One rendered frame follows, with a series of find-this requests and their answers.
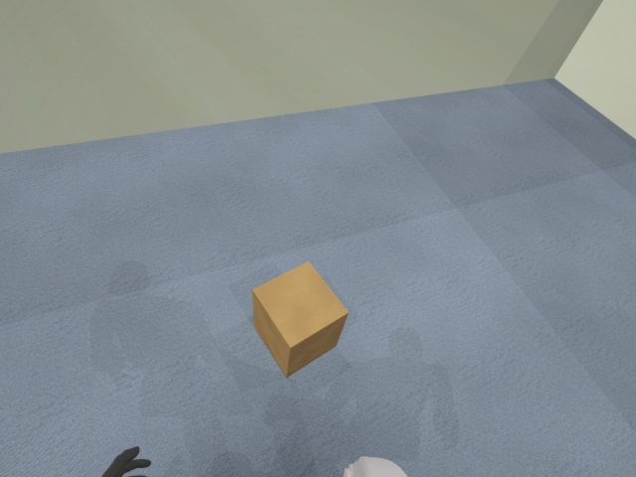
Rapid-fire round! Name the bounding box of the robot left hand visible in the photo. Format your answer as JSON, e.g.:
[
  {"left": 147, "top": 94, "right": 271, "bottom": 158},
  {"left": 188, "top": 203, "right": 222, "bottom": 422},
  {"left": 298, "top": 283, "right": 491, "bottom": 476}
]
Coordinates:
[{"left": 102, "top": 446, "right": 151, "bottom": 477}]

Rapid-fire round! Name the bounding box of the right robot thigh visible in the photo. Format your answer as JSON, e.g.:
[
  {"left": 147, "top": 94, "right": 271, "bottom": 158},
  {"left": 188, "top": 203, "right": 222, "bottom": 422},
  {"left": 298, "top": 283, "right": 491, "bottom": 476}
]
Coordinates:
[{"left": 344, "top": 457, "right": 407, "bottom": 477}]

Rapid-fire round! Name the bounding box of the carton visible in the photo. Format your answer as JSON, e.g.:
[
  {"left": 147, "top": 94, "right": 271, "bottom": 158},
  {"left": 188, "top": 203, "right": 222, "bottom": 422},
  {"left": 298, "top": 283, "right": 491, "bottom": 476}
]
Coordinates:
[{"left": 252, "top": 261, "right": 349, "bottom": 378}]

